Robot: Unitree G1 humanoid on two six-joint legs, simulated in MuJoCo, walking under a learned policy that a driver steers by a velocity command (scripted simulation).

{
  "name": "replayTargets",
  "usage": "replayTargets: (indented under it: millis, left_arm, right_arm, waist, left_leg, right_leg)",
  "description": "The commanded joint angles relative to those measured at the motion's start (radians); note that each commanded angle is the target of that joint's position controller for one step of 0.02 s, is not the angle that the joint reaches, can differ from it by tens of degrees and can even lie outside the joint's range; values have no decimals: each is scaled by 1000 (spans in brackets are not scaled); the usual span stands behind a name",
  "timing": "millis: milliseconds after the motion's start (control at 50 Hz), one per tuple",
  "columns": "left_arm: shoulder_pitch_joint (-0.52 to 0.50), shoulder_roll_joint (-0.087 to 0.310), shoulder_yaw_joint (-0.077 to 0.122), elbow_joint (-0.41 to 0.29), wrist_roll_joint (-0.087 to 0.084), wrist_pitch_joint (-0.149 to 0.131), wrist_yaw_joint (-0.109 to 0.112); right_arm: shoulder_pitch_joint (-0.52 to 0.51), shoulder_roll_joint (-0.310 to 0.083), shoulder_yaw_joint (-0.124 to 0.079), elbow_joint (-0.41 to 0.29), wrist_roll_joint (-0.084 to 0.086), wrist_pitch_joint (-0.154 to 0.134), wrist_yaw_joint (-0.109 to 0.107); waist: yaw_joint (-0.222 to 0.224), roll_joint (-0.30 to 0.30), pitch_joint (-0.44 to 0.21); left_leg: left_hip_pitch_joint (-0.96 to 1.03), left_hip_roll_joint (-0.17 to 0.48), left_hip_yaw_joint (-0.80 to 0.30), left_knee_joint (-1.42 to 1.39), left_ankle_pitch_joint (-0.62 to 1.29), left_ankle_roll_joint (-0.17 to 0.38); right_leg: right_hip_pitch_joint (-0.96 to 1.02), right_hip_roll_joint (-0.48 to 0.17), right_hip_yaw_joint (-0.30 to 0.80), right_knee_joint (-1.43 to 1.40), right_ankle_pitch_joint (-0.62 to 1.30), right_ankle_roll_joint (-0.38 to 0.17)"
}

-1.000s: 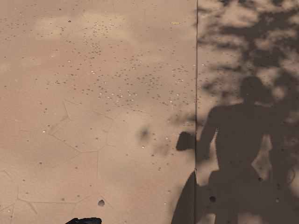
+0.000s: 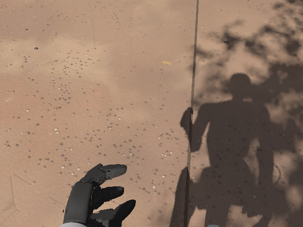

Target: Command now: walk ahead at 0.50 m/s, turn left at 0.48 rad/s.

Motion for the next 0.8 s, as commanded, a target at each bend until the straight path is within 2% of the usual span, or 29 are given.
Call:
replayTargets:
  millis: [20,40,60,80,100,120,140,160,180,200,240,300,340,380,420,440,460,480,500,520,540,560,580,600,620,640,700,760,800]
  left_arm:
    - [-28,104,52,-89,-28,-34,-15]
    - [167,168,81,-43,-24,-54,-25]
    - [365,258,106,8,-21,-63,-28]
    - [483,317,136,108,18,-60,-37]
    - [478,312,150,130,5,-49,-32]
    - [359,222,139,120,-27,-49,-35]
    - [317,190,134,135,-41,-49,-46]
    - [305,176,138,184,-48,-54,-48]
    - [274,160,137,207,-48,-56,-38]
    - [244,140,136,220,-45,-53,-32]
    - [248,145,137,251,-36,-50,-24]
    - [267,263,171,276,-33,-35,-2]
    - [317,293,187,284,-50,-22,9]
    - [356,275,191,292,-57,-14,14]
    - [388,258,195,303,-52,-4,17]
    - [397,250,197,314,-48,4,19]
    - [399,228,194,327,-47,9,22]
    - [392,185,185,337,-44,7,14]
    - [363,87,162,310,-40,-6,1]
    - [490,54,148,293,-64,-34,-16]
    - [531,98,154,278,-89,-48,-14]
    - [429,142,158,234,-105,-43,0]
    - [297,164,165,231,-80,-22,15]
    - [282,146,158,214,-73,0,15]
    - [287,216,179,230,-69,16,6]
    - [256,215,185,224,-62,28,-5]
    - [153,161,173,187,-48,37,-31]
    - [40,111,150,153,-50,40,-68]
    - [-36,102,144,130,-54,44,-90]
  right_arm:
    - [93,-178,-51,-47,-11,26,-26]
    - [-21,-196,-56,-63,-17,15,-17]
    - [-165,-241,-72,-80,9,7,-10]
    - [-124,-138,-70,-110,31,4,9]
    - [-127,-59,-41,-153,5,4,21]
    - [-172,-123,-61,-186,10,-2,29]
    - [-232,-130,-59,-228,14,4,26]
    - [-228,-107,-45,-243,3,1,29]
    - [-186,-133,-52,-223,-15,6,33]
    - [-137,-134,-53,-206,-18,13,43]
    - [-159,-119,-46,-218,-25,14,55]
    - [-272,-104,-33,-254,-23,-2,73]
    - [-329,-113,-36,-251,-16,-12,80]
    - [-382,-123,-40,-259,-13,-18,78]
    - [-374,-137,-50,-250,-8,-30,72]
    - [-315,-143,-60,-227,-6,-36,68]
    - [-178,-150,-76,-177,-10,-44,63]
    - [13,-171,-94,-118,-36,-51,57]
    - [110,-186,-89,-75,-74,-70,60]
    - [107,-235,-83,-76,-90,-79,62]
    - [105,-302,-109,-63,-79,-67,60]
    - [34,-313,-112,-60,-66,-61,52]
    - [-74,-145,-59,-73,-60,-67,41]
    - [-102,-137,-45,-52,-59,-83,34]
    - [-153,-94,-29,-50,-51,-110,35]
    - [-153,-79,-28,-24,-55,-114,28]
    - [-95,-116,-35,19,-68,-117,-13]
    - [-43,-177,-54,38,-45,-111,-31]
    - [-11,-187,-60,51,-34,-101,-31]
  waist:
    - [68,185,-106]
    - [188,202,-193]
    - [308,176,-289]
    - [261,-189,-396]
    - [228,-496,-318]
    - [185,-345,-83]
    - [138,-193,49]
    - [65,-40,128]
    - [7,15,137]
    - [-32,16,120]
    - [-40,10,98]
    - [-25,-58,49]
    - [26,-86,-4]
    - [65,-99,-2]
    - [73,-92,10]
    - [47,-90,5]
    - [-19,-83,-22]
    - [-119,-17,-78]
    - [-143,71,-83]
    - [-40,247,-139]
    - [-12,289,-188]
    - [6,279,-161]
    - [8,62,-66]
    - [48,152,-26]
    - [81,67,59]
    - [80,107,102]
    - [53,114,88]
    - [7,61,59]
    - [-23,38,78]
  left_leg:
    - [6,222,-122,65,1261,84]
    - [-16,237,-103,216,1612,79]
    - [64,234,-101,433,1524,57]
    - [-203,69,-17,781,1075,5]
    - [-491,-58,-40,1006,44,-45]
    - [-637,-37,-107,1126,-107,-43]
    - [-698,-1,-73,1185,-121,-36]
    - [-677,39,-38,1101,-68,3]
    - [-619,85,-10,1021,11,12]
    - [-577,106,16,972,51,5]
    - [-510,102,81,829,161,-27]
    - [-338,126,181,513,282,-69]
    - [-234,134,220,389,349,-95]
    - [-264,173,194,271,396,-91]
    - [-242,206,198,118,437,-80]
    - [-158,205,226,42,460,-75]
    - [5,186,272,-35,504,-65]
    - [228,217,251,-28,503,-26]
    - [398,307,124,209,647,-22]
    - [408,447,-2,351,950,-6]
    - [357,587,-176,191,785,95]
    - [300,674,-339,24,273,190]
    - [204,587,-285,-43,64,152]
    - [99,607,-301,-50,165,159]
    - [15,511,-135,-45,214,96]
    - [-81,431,25,-66,226,41]
    - [-98,388,168,-123,413,16]
    - [65,397,235,-132,500,10]
    - [153,412,269,-123,511,-1]
  right_leg:
    - [339,141,-122,-147,-152,-51]
    - [557,116,1,-172,-10,-124]
    - [707,60,187,-439,60,-176]
    - [945,-96,521,-667,-189,-266]
    - [989,-276,1038,-988,-262,-395]
    - [846,-296,1073,-1001,-352,-375]
    - [718,-263,936,-955,-407,-320]
    - [587,-211,750,-887,-360,-258]
    - [511,-160,567,-832,-264,-200]
    - [473,-130,451,-792,-203,-164]
    - [425,-98,328,-794,-129,-160]
    - [385,-64,223,-804,-77,-165]
    - [432,-64,198,-765,-78,-159]
    - [542,-86,251,-702,-87,-153]
    - [633,-85,284,-605,-86,-129]
    - [628,-71,273,-522,-66,-113]
    - [585,-25,220,-368,-25,-95]
    - [459,73,119,-25,-61,-64]
    - [147,136,158,358,-339,-60]
    - [-3,114,238,567,-289,-68]
    - [-62,125,264,594,-104,-37]
    - [-161,65,227,583,-13,-14]
    - [-192,42,218,610,70,-19]
    - [-147,19,218,595,106,-16]
    - [-85,-19,288,305,217,-35]
    - [10,-12,287,121,259,-39]
    - [141,16,220,-190,353,-39]
    - [179,31,126,-483,372,-67]
    - [173,35,80,-583,355,-87]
